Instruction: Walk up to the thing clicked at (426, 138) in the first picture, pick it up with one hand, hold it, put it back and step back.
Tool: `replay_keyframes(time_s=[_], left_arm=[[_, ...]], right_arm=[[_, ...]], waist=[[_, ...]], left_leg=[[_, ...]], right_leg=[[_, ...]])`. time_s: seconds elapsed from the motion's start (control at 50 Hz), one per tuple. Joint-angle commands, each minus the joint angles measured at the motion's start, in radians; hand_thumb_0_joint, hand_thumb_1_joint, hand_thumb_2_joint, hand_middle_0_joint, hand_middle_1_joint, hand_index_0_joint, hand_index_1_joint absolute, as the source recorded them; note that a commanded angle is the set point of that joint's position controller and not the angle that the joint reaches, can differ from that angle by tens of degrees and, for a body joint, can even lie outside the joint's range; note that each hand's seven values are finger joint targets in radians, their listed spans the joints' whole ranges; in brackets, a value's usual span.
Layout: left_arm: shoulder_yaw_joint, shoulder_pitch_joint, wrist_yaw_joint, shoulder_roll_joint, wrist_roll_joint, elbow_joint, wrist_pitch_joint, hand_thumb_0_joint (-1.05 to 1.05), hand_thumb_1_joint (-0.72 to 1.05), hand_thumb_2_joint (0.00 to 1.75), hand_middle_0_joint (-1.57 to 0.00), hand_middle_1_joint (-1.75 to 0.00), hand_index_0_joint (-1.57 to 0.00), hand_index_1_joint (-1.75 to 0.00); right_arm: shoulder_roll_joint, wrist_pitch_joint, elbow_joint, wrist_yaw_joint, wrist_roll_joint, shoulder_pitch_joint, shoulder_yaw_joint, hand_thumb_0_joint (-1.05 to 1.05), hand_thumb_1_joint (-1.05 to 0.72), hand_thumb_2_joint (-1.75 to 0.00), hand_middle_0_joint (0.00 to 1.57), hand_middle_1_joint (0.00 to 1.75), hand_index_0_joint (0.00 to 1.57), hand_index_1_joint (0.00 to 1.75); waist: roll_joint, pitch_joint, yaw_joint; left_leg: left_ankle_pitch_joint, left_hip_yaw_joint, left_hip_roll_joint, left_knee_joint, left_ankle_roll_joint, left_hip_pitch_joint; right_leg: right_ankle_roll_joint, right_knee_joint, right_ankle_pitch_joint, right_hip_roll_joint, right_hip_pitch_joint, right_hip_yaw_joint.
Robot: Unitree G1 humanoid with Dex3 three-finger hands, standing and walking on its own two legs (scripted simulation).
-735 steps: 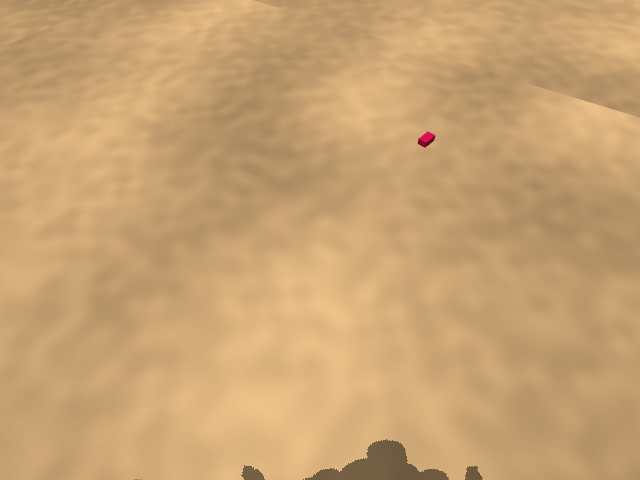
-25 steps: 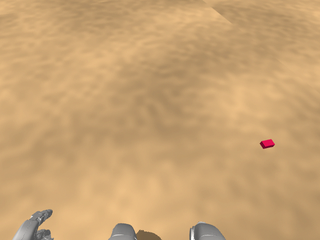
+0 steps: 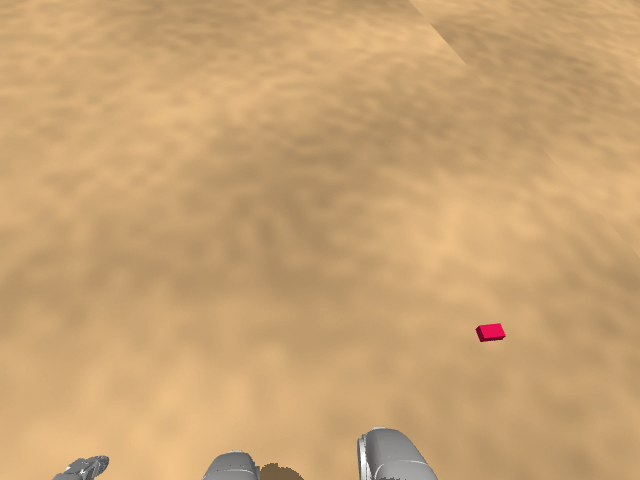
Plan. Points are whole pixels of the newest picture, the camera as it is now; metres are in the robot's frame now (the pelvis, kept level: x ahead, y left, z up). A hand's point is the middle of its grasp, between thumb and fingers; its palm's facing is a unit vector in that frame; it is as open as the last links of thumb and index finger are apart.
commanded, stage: walk up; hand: left
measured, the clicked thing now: (490, 332) +0.63 -0.62 -0.73
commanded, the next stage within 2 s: none
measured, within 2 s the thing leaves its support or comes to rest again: neither
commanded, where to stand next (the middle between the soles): +0.25 -0.87 m, yaw +8 degrees
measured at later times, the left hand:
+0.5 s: hand out of the picture +0.11 +0.06 -0.15, palm faces +0.03 -0.94 -0.34, open 7.4 cm
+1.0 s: hand (450, 444) +0.18 -0.18 -0.14, palm faces +0.03 -0.93 -0.38, open 7.4 cm
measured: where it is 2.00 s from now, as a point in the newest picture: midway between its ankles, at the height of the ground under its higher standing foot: outside the picture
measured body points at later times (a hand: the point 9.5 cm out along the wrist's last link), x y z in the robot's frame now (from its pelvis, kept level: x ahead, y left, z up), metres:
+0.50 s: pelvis +0.08 -0.23 +0.00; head +0.10 -0.19 +0.45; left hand +0.11 +0.11 -0.13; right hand +0.14 -0.57 -0.08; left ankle +0.15 -0.14 -0.71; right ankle +0.08 -0.30 -0.69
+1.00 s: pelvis +0.13 -0.46 -0.01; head +0.16 -0.46 +0.44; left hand +0.18 -0.13 -0.11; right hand +0.21 -0.84 -0.09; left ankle +0.16 -0.34 -0.67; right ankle +0.16 -0.58 -0.71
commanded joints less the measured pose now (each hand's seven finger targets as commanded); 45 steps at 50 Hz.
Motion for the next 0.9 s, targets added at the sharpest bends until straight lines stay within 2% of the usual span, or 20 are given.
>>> replay_keyframes(time_s=[0.0, 0.06, 0.12, 0.14, 0.16, 0.18, 0.26, 0.32, 0.38, 0.4, 0.44, 0.46, 0.52, 0.56, 0.7, 0.78, 0.8, 0.82, 0.84, 0.88], left_arm=[[0.077, -0.031, -0.012, 0.194, -0.009, -0.096, -0.019, 0.0, 0.9, 0.9, -0.2, -0.3, -0.2, -0.3], [0.087, -0.016, -0.014, 0.197, -0.013, -0.072, -0.022, 0.0, 0.9, 0.9, -0.2, -0.3, -0.2, -0.3], [0.118, 0.213, 0.004, 0.221, -0.005, 0.033, -0.028, 0.0, 0.9, 0.9, -0.2, -0.3, -0.2, -0.3], [0.132, 0.299, 0.015, 0.289, 0.017, 0.044, -0.038, 0.0, 0.9, 0.9, -0.2, -0.3, -0.2, -0.3], [0.131, 0.153, 0.029, 0.383, 0.007, -0.022, -0.051, 0.0, 0.9, 0.9, -0.2, -0.3, -0.2, -0.3], [0.137, 0.021, 0.039, 0.395, -0.014, -0.064, -0.06, 0.0, 0.9, 0.9, -0.2, -0.3, -0.2, -0.3], [0.095, -0.047, 0.051, 0.252, -0.01, -0.057, -0.062, 0.0, 0.9, 0.9, -0.2, -0.3, -0.2, -0.3], [0.065, -0.049, 0.048, 0.207, 0.001, -0.081, -0.061, 0.0, 0.9, 0.9, -0.2, -0.3, -0.2, -0.3], [0.037, -0.133, 0.039, 0.181, 0.001, -0.125, -0.043, 0.0, 0.9, 0.9, -0.2, -0.3, -0.2, -0.3], [0.019, -0.127, 0.036, 0.147, -0.005, -0.136, -0.044, 0.0, 0.9, 0.9, -0.2, -0.3, -0.2, -0.3], [0.013, -0.015, 0.043, 0.115, -0.004, -0.126, -0.031, 0.0, 0.9, 0.9, -0.2, -0.3, -0.2, -0.3], [0.039, 0.03, 0.05, 0.223, 0.006, -0.101, -0.018, 0.0, 0.9, 0.9, -0.2, -0.3, -0.2, -0.3], [0.066, -0.011, 0.043, 0.252, -0.005, -0.068, -0.022, 0.0, 0.9, 0.9, -0.2, -0.3, -0.2, -0.3], [0.076, 0.026, 0.029, 0.259, -0.002, -0.054, -0.022, 0.0, 0.9, 0.9, -0.2, -0.3, -0.2, -0.3], [0.081, -0.05, -0.004, 0.232, -0.009, -0.075, -0.007, 0.0, 0.9, 0.9, -0.2, -0.3, -0.2, -0.3], [0.103, 0.141, 0.005, 0.223, -0.007, 0.009, -0.014, 0.0, 0.9, 0.9, -0.2, -0.3, -0.2, -0.3], [0.117, 0.221, 0.014, 0.252, 0.009, 0.034, -0.019, 0.0, 0.9, 0.9, -0.2, -0.3, -0.2, -0.3], [0.126, 0.247, 0.027, 0.352, 0.023, 0.012, -0.035, 0.0, 0.9, 0.9, -0.2, -0.3, -0.2, -0.3], [0.117, 0.009, 0.041, 0.421, 0.004, -0.05, -0.046, 0.0, 0.9, 0.9, -0.2, -0.3, -0.2, -0.3], [0.101, -0.053, 0.055, 0.342, -0.007, -0.054, -0.046, 0.0, 0.9, 0.9, -0.2, -0.3, -0.2, -0.3]], right_arm=[[-0.4, -0.022, -0.029, -0.018, -0.024, 0.021, -0.128, 0.0, -0.9, -0.9, 0.2, 0.3, 0.2, 0.3], [-0.429, -0.014, -0.018, -0.015, -0.03, -0.015, -0.134, 0.0, -0.9, -0.9, 0.2, 0.3, 0.2, 0.3], [-0.343, 0.017, -0.007, -0.017, -0.038, -0.083, -0.107, 0.0, -0.9, -0.9, 0.2, 0.3, 0.2, 0.3], [-0.229, 0.027, -0.015, -0.021, -0.029, -0.09, -0.071, 0.0, -0.9, -0.9, 0.2, 0.3, 0.2, 0.3], [-0.224, 0.028, -0.046, -0.037, -0.012, -0.113, -0.075, 0.0, -0.9, -0.9, 0.2, 0.3, 0.2, 0.3], [-0.255, 0.028, -0.022, -0.047, -0.005, -0.097, -0.085, 0.0, -0.9, -0.9, 0.2, 0.3, 0.2, 0.3], [-0.264, 0.006, 0.112, -0.028, 0.014, 0.076, -0.075, 0.0, -0.9, -0.9, 0.2, 0.3, 0.2, 0.3], [-0.237, 0.0, 0.115, -0.019, 0.008, 0.12, -0.074, 0.0, -0.9, -0.9, 0.2, 0.3, 0.2, 0.3], [-0.221, -0.011, 0.134, -0.022, 0.016, 0.266, -0.077, 0.0, -0.9, -0.9, 0.2, 0.3, 0.2, 0.3], [-0.262, -0.011, 0.137, -0.031, 0.003, 0.309, -0.096, 0.0, -0.9, -0.9, 0.2, 0.3, 0.2, 0.3], [-0.398, -0.013, 0.051, -0.057, -0.026, 0.264, -0.133, 0.0, -0.9, -0.9, 0.2, 0.3, 0.2, 0.3], [-0.43, -0.01, 0.021, -0.055, 0.011, 0.178, -0.136, 0.0, -0.9, -0.9, 0.2, 0.3, 0.2, 0.3], [-0.335, -0.01, 0.005, -0.045, 0.01, 0.097, -0.112, 0.0, -0.9, -0.9, 0.2, 0.3, 0.2, 0.3], [-0.354, -0.014, -0.005, -0.031, 0.006, 0.069, -0.12, 0.0, -0.9, -0.9, 0.2, 0.3, 0.2, 0.3], [-0.433, -0.007, -0.018, -0.021, -0.029, 0.039, -0.148, 0.0, -0.9, -0.9, 0.2, 0.3, 0.2, 0.3], [-0.4, 0.02, -0.001, -0.015, -0.033, -0.057, -0.132, 0.0, -0.9, -0.9, 0.2, 0.3, 0.2, 0.3], [-0.321, 0.031, 0.011, -0.02, -0.035, -0.029, -0.107, 0.0, -0.9, -0.9, 0.2, 0.3, 0.2, 0.3], [-0.217, 0.038, -0.018, -0.021, -0.011, -0.064, -0.07, 0.0, -0.9, -0.9, 0.2, 0.3, 0.2, 0.3], [-0.244, 0.04, -0.033, -0.049, -0.005, -0.102, -0.093, 0.0, -0.9, -0.9, 0.2, 0.3, 0.2, 0.3], [-0.289, 0.029, 0.062, -0.042, 0.015, -0.023, -0.092, 0.0, -0.9, -0.9, 0.2, 0.3, 0.2, 0.3]], waist=[[0.318, -0.029, -0.014], [0.353, -0.07, 0.006], [0.15, -0.127, 0.143], [-0.144, -0.08, 0.213], [-0.262, -0.026, 0.148], [-0.151, 0.002, 0.075], [-0.116, -0.026, 0.005], [-0.084, -0.044, 0.012], [-0.022, -0.086, -0.06], [0.059, -0.114, -0.09], [0.228, -0.128, -0.056], [0.137, -0.12, -0.039], [0.124, -0.036, -0.007], [0.211, -0.032, 0.002], [0.332, -0.03, -0.017], [0.25, -0.101, 0.104], [0.071, -0.109, 0.155], [-0.233, -0.033, 0.195], [-0.217, 0.021, 0.089], [-0.042, 0.031, 0.024]], left_leg=[[-0.252, -0.265, 0.215, -0.333, 0.223, -0.033], [-0.29, -0.246, 0.211, -0.302, 0.194, -0.107], [-0.272, -0.039, 0.084, 0.046, 0.102, -0.315], [-0.332, 0.093, -0.025, 0.404, 0.049, -0.489], [-0.368, -0.01, -0.095, 0.518, 0.031, -0.576], [-0.28, -0.099, -0.011, 0.545, 0.032, -0.51], [-0.173, -0.012, 0.01, 0.328, 0.035, -0.305], [-0.147, 0.019, -0.023, 0.165, 0.052, -0.152], [0.144, 0.039, -0.053, -0.144, 0.056, 0.172], [0.183, -0.052, -0.008, -0.198, 0.063, 0.333], [-0.098, -0.73, 0.394, -0.419, 0.168, 0.414], [-0.137, -0.779, 0.476, -0.425, 0.243, 0.34], [-0.154, -0.46, 0.294, -0.38, 0.197, 0.128], [-0.119, -0.371, 0.293, -0.335, 0.234, 0.081], [-0.327, -0.272, 0.242, -0.289, 0.22, -0.07], [-0.293, -0.079, 0.136, -0.056, 0.12, -0.254], [-0.307, 0.02, 0.064, 0.186, 0.081, -0.35], [-0.377, 0.075, -0.073, 0.507, 0.032, -0.54], [-0.328, -0.079, -0.057, 0.572, 0.032, -0.487], [-0.205, -0.095, 0.001, 0.51, 0.034, -0.411]], right_leg=[[0.009, -0.176, -0.017, -0.057, -0.02, -0.03], [0.0, -0.278, -0.005, -0.038, 0.126, -0.093], [-0.007, -0.543, 0.046, 0.069, 0.499, -0.202], [-0.045, -0.74, -0.157, -0.056, 0.497, 0.036], [-0.159, -0.977, -0.209, -0.234, 0.385, 0.494], [-0.208, -1.015, -0.301, -0.286, 0.324, 0.56], [-0.263, -0.775, 0.098, -0.154, 0.339, 0.179], [-0.298, -0.761, 0.252, -0.158, 0.317, 0.133], [-0.247, -0.638, 0.268, -0.101, 0.187, 0.011], [-0.197, -0.509, 0.227, -0.061, 0.071, -0.029], [-0.048, -0.125, -0.088, 0.084, -0.171, 0.01], [-0.028, -0.016, -0.148, 0.052, -0.181, 0.073], [-0.026, 0.008, -0.008, 0.014, -0.076, 0.124], [-0.009, 0.036, 0.012, 0.01, -0.065, 0.09], [0.014, -0.158, -0.06, -0.038, 0.028, -0.051], [-0.013, -0.456, 0.014, 0.048, 0.373, -0.182], [-0.03, -0.553, -0.025, 0.066, 0.459, -0.159], [-0.106, -0.815, -0.204, -0.165, 0.347, 0.315], [-0.212, -1.009, -0.294, -0.258, 0.207, 0.598], [-0.216, -0.872, -0.184, -0.196, 0.231, 0.384]])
